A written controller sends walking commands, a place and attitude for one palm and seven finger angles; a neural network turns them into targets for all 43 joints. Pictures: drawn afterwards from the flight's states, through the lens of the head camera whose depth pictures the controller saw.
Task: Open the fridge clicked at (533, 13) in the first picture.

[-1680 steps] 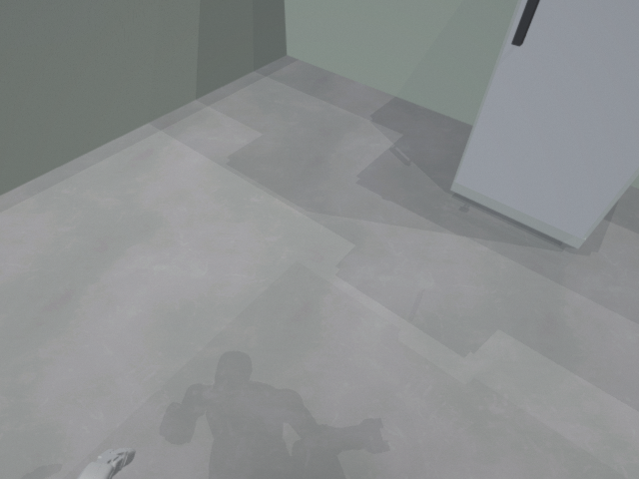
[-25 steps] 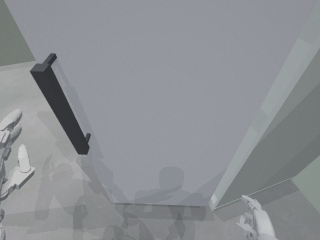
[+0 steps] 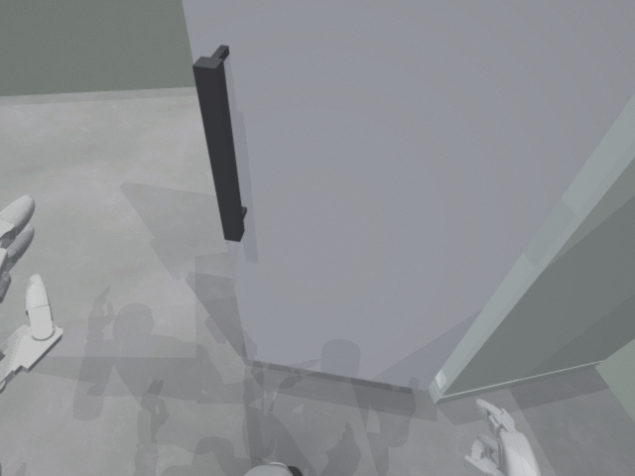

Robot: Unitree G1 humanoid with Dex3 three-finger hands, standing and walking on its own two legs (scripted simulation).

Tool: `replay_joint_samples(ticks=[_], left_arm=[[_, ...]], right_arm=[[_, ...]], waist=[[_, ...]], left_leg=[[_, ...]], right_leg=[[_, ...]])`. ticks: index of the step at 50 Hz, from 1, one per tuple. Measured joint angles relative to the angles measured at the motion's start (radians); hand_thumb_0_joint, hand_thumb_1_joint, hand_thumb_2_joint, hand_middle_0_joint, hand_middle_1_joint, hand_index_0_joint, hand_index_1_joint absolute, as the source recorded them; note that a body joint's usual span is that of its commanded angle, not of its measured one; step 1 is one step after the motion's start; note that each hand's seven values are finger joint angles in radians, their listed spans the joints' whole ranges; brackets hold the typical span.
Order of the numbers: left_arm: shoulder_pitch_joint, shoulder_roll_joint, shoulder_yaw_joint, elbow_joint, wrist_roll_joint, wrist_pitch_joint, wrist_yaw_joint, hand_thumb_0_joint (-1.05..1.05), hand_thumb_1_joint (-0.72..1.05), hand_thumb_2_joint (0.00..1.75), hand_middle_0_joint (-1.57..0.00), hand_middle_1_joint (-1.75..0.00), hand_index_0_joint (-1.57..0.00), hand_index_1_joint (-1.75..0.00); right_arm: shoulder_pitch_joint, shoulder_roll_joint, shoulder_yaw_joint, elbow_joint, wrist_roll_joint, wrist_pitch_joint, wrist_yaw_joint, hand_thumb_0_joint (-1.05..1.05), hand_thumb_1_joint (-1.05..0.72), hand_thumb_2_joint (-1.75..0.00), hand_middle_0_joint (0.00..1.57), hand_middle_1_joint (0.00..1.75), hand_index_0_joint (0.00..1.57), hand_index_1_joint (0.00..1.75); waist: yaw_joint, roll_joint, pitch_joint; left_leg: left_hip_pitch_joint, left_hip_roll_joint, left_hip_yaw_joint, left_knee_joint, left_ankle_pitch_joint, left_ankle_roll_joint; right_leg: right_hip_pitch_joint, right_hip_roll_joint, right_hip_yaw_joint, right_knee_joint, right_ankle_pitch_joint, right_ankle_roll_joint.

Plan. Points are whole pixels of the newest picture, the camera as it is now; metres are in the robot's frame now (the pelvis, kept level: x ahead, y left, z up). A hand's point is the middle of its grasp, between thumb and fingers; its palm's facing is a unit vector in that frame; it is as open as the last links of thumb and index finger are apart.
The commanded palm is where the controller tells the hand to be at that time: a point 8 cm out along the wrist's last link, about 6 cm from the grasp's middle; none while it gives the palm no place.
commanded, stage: step back with the hand held close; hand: left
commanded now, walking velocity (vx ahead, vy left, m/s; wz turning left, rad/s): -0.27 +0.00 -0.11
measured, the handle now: (229, 156) +0.51 +0.20 +0.12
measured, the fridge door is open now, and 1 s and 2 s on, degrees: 68 68 68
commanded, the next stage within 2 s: stop stepping back and stand still in 0.20 s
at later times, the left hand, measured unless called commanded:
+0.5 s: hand out of the picture +0.07 +0.36 +0.18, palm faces +0.47 -0.85 -0.23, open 7.4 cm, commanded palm +0.04 +0.38 +0.19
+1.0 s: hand out of the picture -0.05 +0.45 +0.19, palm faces +0.40 -0.89 -0.23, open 7.4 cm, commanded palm -0.12 +0.48 +0.19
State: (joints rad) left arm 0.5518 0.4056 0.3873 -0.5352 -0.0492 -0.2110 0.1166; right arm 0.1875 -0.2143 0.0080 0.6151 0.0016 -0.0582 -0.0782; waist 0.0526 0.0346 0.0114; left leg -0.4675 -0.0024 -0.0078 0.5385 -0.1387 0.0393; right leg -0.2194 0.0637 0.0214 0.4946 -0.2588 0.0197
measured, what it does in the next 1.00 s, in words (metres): walks backwards: right foot, then left foot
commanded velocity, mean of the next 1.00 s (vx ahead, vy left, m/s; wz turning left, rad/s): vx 0.10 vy -0.15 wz -0.03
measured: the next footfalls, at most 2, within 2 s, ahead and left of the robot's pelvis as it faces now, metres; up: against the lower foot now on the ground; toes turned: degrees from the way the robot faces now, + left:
right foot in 0.34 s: -0.12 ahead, -0.09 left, +0.00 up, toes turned -3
left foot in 0.48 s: +0.03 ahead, +0.12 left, +0.00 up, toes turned -5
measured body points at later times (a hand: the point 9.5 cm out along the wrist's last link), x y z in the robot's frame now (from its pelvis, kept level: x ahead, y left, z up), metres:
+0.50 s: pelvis -0.12 +0.09 -0.02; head -0.17 +0.16 +0.42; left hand +0.04 +0.41 +0.19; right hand +0.04 -0.15 -0.06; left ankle -0.01 +0.13 -0.73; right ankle -0.16 -0.09 -0.72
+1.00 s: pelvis -0.30 +0.20 +0.00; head -0.32 +0.26 +0.44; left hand -0.08 +0.50 +0.20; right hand -0.21 -0.03 -0.08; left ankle -0.18 +0.30 -0.73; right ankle -0.28 +0.08 -0.64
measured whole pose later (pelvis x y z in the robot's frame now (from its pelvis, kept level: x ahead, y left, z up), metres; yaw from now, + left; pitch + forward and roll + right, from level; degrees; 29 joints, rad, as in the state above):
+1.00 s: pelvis -0.30 +0.20 +0.00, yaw -7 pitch -6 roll -5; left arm 0.33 0.39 0.47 -0.47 -0.05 -0.14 0.13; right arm 0.31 -0.10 0.02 0.68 -0.03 -0.07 0.01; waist -0.01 -0.05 0.01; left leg -0.38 0.09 -0.05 0.68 -0.27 -0.02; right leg -0.49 0.08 -0.10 1.17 -0.42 -0.02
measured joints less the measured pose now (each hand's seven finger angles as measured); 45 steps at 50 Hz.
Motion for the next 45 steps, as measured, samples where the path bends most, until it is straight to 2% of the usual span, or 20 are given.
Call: replay_joint_samples(ticks=[3,6,9,12,16,18,21,24,27,29,32,33,34,35,36,37,39,41,43,45], left_arm=[[-0.035,0.01,-0.006,0.015,0.004,-0.013,0.008,0.02,0.88,0.9,-0.22,-0.3,-0.22,-0.3],[-0.096,0.01,0.007,0.059,0.011,-0.022,0.015,0.02,0.88,0.9,-0.22,-0.3,-0.22,-0.3],[-0.173,0.012,0.031,0.108,0.028,-0.02,0.007,0.02,0.88,0.9,-0.22,-0.3,-0.22,-0.3],[-0.181,0.039,0.049,0.082,0.019,-0.016,-0.006,0.02,0.89,0.9,-0.21,-0.3,-0.22,-0.3],[-0.058,0.08,0.071,-0.052,-0.017,-0.025,-0.008,0.02,0.89,0.9,-0.21,-0.3,-0.21,-0.3],[-0.015,0.078,0.064,-0.098,-0.018,-0.044,-0.009,0.02,0.89,0.9,-0.21,-0.3,-0.21,-0.3],[-0.003,0.074,0.02,-0.107,-0.013,-0.039,-0.023,0.02,0.89,0.9,-0.22,-0.3,-0.22,-0.3],[-0.073,0.042,0.027,-0.05,-0.01,-0.009,-0.01,0.01,0.88,0.9,-0.22,-0.3,-0.22,-0.3],[-0.289,-0.022,0.027,0.13,-0.009,0.033,0.021,0.01,0.88,0.9,-0.22,-0.3,-0.22,-0.3],[-0.362,-0.036,0.027,0.2,-0.012,0.079,0.03,0.01,0.89,0.9,-0.21,-0.3,-0.21,-0.3],[-0.266,-0.039,-0.005,0.12,-0.027,0.129,0.017,0.02,0.89,0.9,-0.21,-0.3,-0.21,-0.3],[-0.191,-0.02,-0.022,0.053,-0.022,0.118,0.012,0.02,0.89,0.9,-0.21,-0.3,-0.2,-0.3],[-0.095,0.017,-0.017,-0.037,-0.015,0.095,0.008,0.02,0.9,0.9,-0.21,-0.3,-0.2,-0.3],[0.001,0.051,0.009,-0.133,-0.017,0.07,-0.002,0.02,0.9,0.9,-0.21,-0.3,-0.2,-0.3],[0.066,0.062,0.032,-0.205,-0.022,0.046,-0.018,0.02,0.89,0.9,-0.21,-0.3,-0.21,-0.3],[0.102,0.083,0.054,-0.253,-0.026,0.027,-0.03,0.02,0.89,0.9,-0.21,-0.3,-0.21,-0.3],[0.087,0.141,0.085,-0.246,-0.011,-0.026,-0.036,0.02,0.89,0.9,-0.21,-0.3,-0.21,-0.3],[-0.022,0.146,0.083,-0.161,-0.008,-0.035,-0.02,0.01,0.88,0.9,-0.22,-0.3,-0.22,-0.3],[-0.181,0.128,0.101,-0.03,0.001,-0.018,0.001,0.01,0.88,0.9,-0.22,-0.3,-0.22,-0.3],[-0.278,0.112,0.142,0.096,0.015,-0.003,0.008,0.01,0.88,0.9,-0.22,-0.3,-0.22,-0.3]], right_arm=[[0.009,-0.004,0.0,0.01,-0.003,-0.005,-0.011,0.01,-0.9,-0.9,0.21,0.3,0.2,0.3],[0.003,-0.011,0.002,0.006,-0.007,-0.015,-0.022,0.01,-0.9,-0.9,0.21,0.3,0.2,0.3],[-0.016,-0.01,-0.009,-0.013,-0.017,-0.03,-0.022,0.01,-0.9,-0.9,0.21,0.3,0.2,0.3],[-0.016,0.005,-0.019,-0.028,-0.017,-0.039,0.002,0.01,-0.91,-0.9,0.2,0.3,0.2,0.3],[-0.019,0.02,-0.018,-0.041,-0.011,-0.052,0.039,0.01,-0.9,-0.9,0.2,0.3,0.2,0.3],[-0.04,0.013,-0.016,-0.023,-0.008,-0.057,0.043,0.01,-0.9,-0.9,0.21,0.3,0.2,0.3],[-0.003,0.027,-0.009,0.047,-0.005,-0.039,0.033,0.01,-0.9,-0.9,0.21,0.3,0.2,0.3],[0.053,0.034,0.015,0.061,-0.005,-0.027,0.013,0.01,-0.9,-0.9,0.21,0.3,0.2,0.3],[0.018,0.037,0.017,0.077,-0.007,-0.054,-0.002,0.01,-0.9,-0.9,0.21,0.3,0.2,0.3],[0.006,0.057,0.022,0.076,-0.008,-0.062,0.014,0.01,-0.91,-0.9,0.2,0.3,0.2,0.3],[0.042,0.08,0.012,0.026,-0.018,-0.067,0.054,0.01,-0.9,-0.9,0.21,0.3,0.2,0.3],[0.066,0.079,0.006,-0.004,-0.012,-0.072,0.065,0.01,-0.9,-0.9,0.21,0.3,0.2,0.3],[0.085,0.08,0.008,-0.03,0.002,-0.073,0.075,0.01,-0.9,-0.9,0.21,0.3,0.2,0.3],[0.091,0.079,0.009,-0.047,0.012,-0.072,0.082,0.01,-0.9,-0.9,0.21,0.3,0.2,0.3],[0.08,0.07,0.004,-0.044,0.016,-0.066,0.08,0.01,-0.9,-0.9,0.21,0.3,0.21,0.3],[0.069,0.064,-0.001,-0.035,0.006,-0.053,0.073,0.01,-0.9,-0.9,0.21,0.3,0.21,0.3],[0.073,0.048,-0.007,-0.018,-0.023,-0.032,0.063,0.01,-0.9,-0.9,0.21,0.3,0.2,0.3],[0.085,0.005,-0.019,-0.007,-0.019,-0.031,0.048,0.01,-0.9,-0.9,0.21,0.3,0.2,0.3],[0.052,0.002,-0.033,0.033,-0.017,-0.036,0.029,0.01,-0.9,-0.9,0.21,0.3,0.2,0.3],[0.035,0.044,-0.029,0.072,-0.02,-0.025,0.035,0.01,-0.91,-0.9,0.2,0.3,0.2,0.3]], waist=[[-0.005,-0.008,-0.014],[-0.018,-0.009,-0.014],[-0.042,0.01,0.013],[-0.051,0.011,0.013],[-0.014,-0.025,-0.018],[0.009,-0.021,-0.001],[0.032,-0.035,-0.028],[0.038,-0.078,-0.097],[0.0,-0.07,-0.021],[-0.031,-0.068,0.024],[-0.082,-0.053,0.044],[-0.097,-0.061,0.035],[-0.09,-0.11,0.016],[-0.066,-0.169,-0.004],[-0.041,-0.187,-0.003],[-0.026,-0.191,0.005],[-0.026,-0.173,-0.014],[-0.034,-0.098,-0.041],[-0.038,-0.071,-0.004],[-0.036,-0.09,0.029]], left_leg=[[0.002,0.004,0.001,0.028,-0.012,0.001],[0.002,0.006,0.006,0.019,0.027,0.031],[-0.005,0.014,-0.002,-0.041,0.063,0.062],[-0.02,0.027,0.007,-0.142,0.098,0.047],[-0.068,0.025,0.068,-0.216,0.15,-0.016],[-0.128,0.027,0.081,-0.077,0.051,-0.054],[-0.119,0.001,0.023,0.286,-0.155,-0.07],[0.022,0.008,-0.013,0.221,-0.176,-0.039],[0.029,-0.018,-0.001,0.181,-0.055,0.04],[0.066,-0.018,0.001,0.076,-0.007,-0.016],[0.124,-0.006,0.005,-0.115,-0.011,-0.214],[0.074,-0.02,0.028,-0.024,-0.119,-0.246],[-0.017,-0.064,0.043,0.208,-0.237,-0.193],[-0.107,-0.097,0.053,0.461,-0.297,-0.076],[-0.156,-0.088,0.037,0.654,-0.316,0.028],[-0.154,-0.056,0.017,0.735,-0.316,0.042],[-0.085,0.024,-0.011,0.625,-0.316,-0.004],[0.032,0.088,-0.041,0.358,-0.362,-0.013],[0.004,0.082,-0.046,0.392,-0.333,-0.031],[0.021,0.077,-0.025,0.384,-0.256,-0.039]], right_leg=[[0.013,0.003,0.0,0.005,0.003,0.01],[0.0,0.007,0.004,0.03,-0.037,0.011],[-0.055,0.044,0.007,0.203,-0.101,-0.006],[-0.049,0.068,-0.023,0.28,-0.181,-0.031],[0.06,0.04,-0.076,0.061,-0.24,-0.068],[0.079,0.024,-0.075,-0.007,-0.101,-0.057],[0.093,0.007,-0.059,0.05,-0.102,-0.015],[0.039,-0.038,-0.049,0.155,-0.189,-0.017],[-0.056,-0.02,0.013,0.357,-0.244,-0.023],[-0.11,0.012,0.026,0.442,-0.245,-0.032],[-0.096,0.048,-0.06,0.357,-0.281,-0.062],[-0.062,0.034,-0.101,0.254,-0.286,-0.106],[-0.046,-0.004,-0.08,0.156,-0.259,-0.16],[-0.052,-0.052,-0.038,0.08,-0.219,-0.186],[-0.096,-0.075,-0.025,0.085,-0.088,-0.165],[-0.135,-0.091,-0.029,0.128,-0.009,-0.115],[-0.198,-0.127,-0.08,0.224,-0.062,-0.046],[-0.254,-0.13,-0.125,0.325,-0.217,-0.042],[-0.331,-0.097,-0.068,0.539,-0.308,-0.037],[-0.375,-0.052,-0.029,0.731,-0.247,-0.029]])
